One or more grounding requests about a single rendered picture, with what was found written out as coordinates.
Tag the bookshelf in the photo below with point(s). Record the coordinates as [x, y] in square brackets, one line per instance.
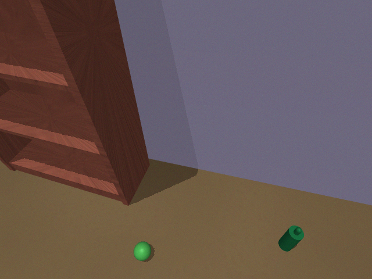
[68, 111]

